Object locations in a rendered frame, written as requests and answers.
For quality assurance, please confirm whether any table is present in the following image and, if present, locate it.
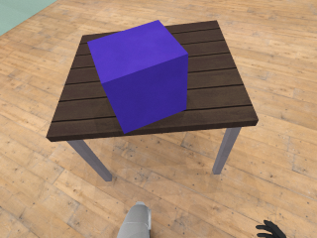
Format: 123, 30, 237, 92
46, 20, 259, 181

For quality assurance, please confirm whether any robot right hand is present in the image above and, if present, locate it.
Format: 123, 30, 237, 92
256, 220, 287, 238

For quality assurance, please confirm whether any robot left thigh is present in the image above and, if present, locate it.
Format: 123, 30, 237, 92
117, 204, 152, 238

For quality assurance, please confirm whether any carton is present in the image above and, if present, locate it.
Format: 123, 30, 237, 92
87, 20, 188, 134

